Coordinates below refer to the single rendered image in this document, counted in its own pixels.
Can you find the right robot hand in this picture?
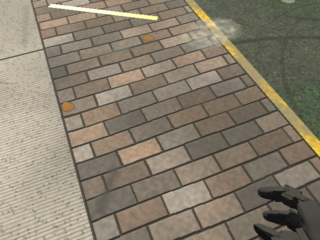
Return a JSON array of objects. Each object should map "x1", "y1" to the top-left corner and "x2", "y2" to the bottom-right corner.
[{"x1": 253, "y1": 184, "x2": 320, "y2": 240}]

